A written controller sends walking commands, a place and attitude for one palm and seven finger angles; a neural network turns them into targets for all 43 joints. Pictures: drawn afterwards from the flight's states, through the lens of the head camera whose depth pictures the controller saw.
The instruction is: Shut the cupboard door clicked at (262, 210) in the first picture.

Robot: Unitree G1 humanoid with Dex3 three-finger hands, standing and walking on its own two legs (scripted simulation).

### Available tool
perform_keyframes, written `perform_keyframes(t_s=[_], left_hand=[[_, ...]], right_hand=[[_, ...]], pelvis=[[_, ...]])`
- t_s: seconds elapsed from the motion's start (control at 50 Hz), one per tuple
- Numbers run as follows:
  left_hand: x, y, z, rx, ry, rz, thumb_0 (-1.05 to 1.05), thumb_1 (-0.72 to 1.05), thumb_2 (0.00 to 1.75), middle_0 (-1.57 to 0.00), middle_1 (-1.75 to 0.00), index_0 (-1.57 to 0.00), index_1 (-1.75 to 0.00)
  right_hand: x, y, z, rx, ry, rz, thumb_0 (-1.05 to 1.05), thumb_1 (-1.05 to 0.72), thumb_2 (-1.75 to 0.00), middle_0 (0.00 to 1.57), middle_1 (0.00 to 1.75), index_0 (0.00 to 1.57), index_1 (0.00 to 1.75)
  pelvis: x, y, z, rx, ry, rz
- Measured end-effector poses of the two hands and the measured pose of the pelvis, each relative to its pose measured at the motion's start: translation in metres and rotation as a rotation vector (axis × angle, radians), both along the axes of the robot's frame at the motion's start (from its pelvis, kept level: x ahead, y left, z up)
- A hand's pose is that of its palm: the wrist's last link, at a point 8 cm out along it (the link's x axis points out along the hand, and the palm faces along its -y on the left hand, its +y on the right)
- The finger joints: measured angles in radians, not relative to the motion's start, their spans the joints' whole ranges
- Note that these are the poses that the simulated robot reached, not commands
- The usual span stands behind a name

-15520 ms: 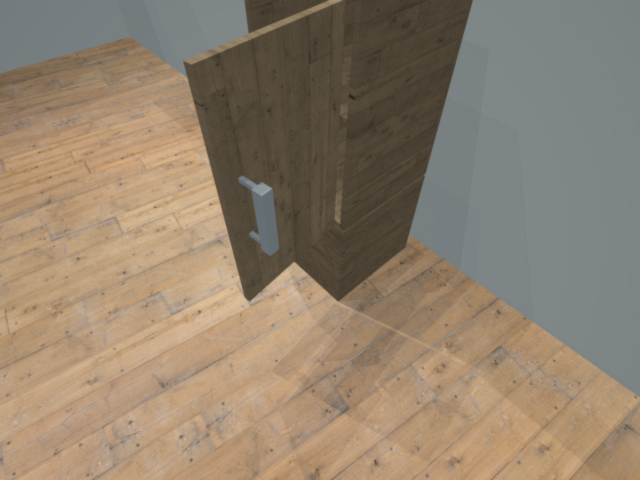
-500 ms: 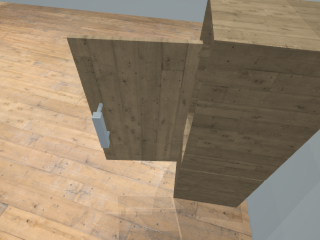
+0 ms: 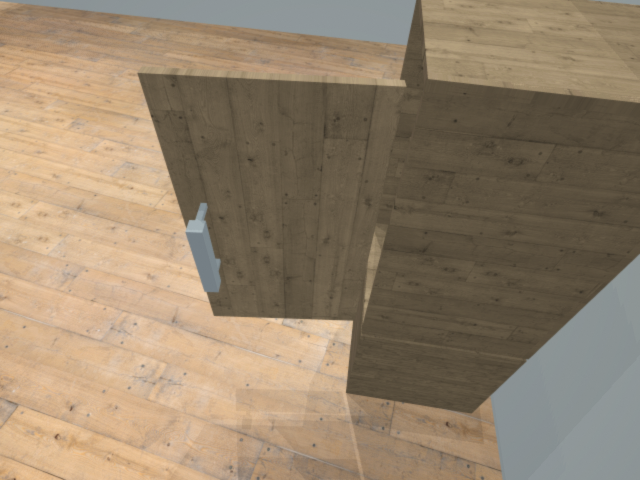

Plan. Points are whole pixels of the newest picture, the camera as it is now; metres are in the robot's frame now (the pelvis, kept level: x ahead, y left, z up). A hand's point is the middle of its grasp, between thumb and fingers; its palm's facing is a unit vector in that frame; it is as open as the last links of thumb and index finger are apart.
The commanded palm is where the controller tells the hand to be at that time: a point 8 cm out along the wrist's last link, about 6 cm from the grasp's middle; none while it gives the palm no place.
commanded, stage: look again from close up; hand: left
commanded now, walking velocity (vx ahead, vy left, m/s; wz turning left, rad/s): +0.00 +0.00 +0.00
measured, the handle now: (207, 248) +0.49 +0.23 -0.06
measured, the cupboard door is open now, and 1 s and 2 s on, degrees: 98 98 98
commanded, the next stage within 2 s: shuffle to correct the standing spot in 0.12 s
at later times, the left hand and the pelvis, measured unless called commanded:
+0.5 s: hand out of the picture +0.00 +0.16 -0.19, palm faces +0.04 -0.98 -0.18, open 7.4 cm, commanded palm none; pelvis +0.03 -0.01 -0.01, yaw +1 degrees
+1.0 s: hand out of the picture +0.12 +0.19 -0.18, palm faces +0.06 -0.97 -0.23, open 7.4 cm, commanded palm none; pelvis +0.06 +0.00 -0.01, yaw +1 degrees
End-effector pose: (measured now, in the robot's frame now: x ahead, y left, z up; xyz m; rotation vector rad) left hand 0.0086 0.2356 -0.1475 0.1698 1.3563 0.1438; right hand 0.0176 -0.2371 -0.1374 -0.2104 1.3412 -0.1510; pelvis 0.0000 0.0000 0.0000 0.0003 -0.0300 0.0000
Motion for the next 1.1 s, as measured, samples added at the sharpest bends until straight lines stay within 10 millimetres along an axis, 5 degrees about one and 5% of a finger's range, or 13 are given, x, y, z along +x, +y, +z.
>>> perform_keyframes(t_s=[0.3, 0.5, 0.66, 0.78, 0.94, 1.1], left_hand=[[-0.008, -0.005, 0.000, -0.001, 0.011, 0.008, 0.00, 0.91, 0.90, -0.20, -0.30, -0.20, -0.30], [-0.016, -0.022, -0.008, -0.028, 0.070, 0.055, 0.00, 0.91, 0.90, -0.20, -0.30, -0.19, -0.30], [-0.028, -0.024, -0.017, -0.066, 0.188, 0.117, 0.00, 0.91, 0.90, -0.20, -0.30, -0.20, -0.30], [0.014, -0.009, -0.011, -0.049, 0.155, 0.083, 0.01, 0.91, 0.90, -0.20, -0.30, -0.20, -0.30], [0.085, 0.007, -0.002, 0.016, -0.042, 0.049, 0.00, 0.91, 0.90, -0.20, -0.30, -0.19, -0.30], [0.105, -0.010, 0.000, 0.053, -0.129, -0.007, 0.00, 0.91, 0.90, -0.20, -0.30, -0.19, -0.29]], right_hand=[[-0.007, 0.001, -0.002, 0.009, 0.012, -0.002, 0.01, -0.91, -0.90, 0.20, 0.30, 0.20, 0.30], [-0.017, 0.003, -0.016, 0.045, 0.108, -0.021, 0.01, -0.91, -0.90, 0.20, 0.30, 0.20, 0.30], [0.034, 0.016, -0.009, 0.000, 0.081, -0.005, 0.01, -0.91, -0.90, 0.20, 0.30, 0.19, 0.30], [0.071, 0.025, -0.001, -0.024, 0.002, -0.009, 0.01, -0.93, -0.90, 0.20, 0.30, 0.20, 0.30], [0.082, 0.017, -0.003, -0.006, -0.012, 0.001, 0.01, -0.93, -0.90, 0.20, 0.30, 0.20, 0.30], [0.094, -0.010, -0.017, 0.034, -0.116, -0.047, 0.01, -0.92, -0.90, 0.20, 0.30, 0.20, 0.30]], pelvis=[[-0.002, -0.003, 0.000, 0.003, 0.004, 0.002], [0.028, -0.009, -0.010, -0.004, 0.023, 0.009], [0.058, 0.005, -0.014, -0.014, 0.025, 0.015], [0.067, 0.015, -0.005, -0.017, 0.014, 0.009], [0.061, 0.006, -0.003, -0.010, -0.002, 0.021], [0.063, -0.015, -0.016, 0.003, -0.007, 0.004]])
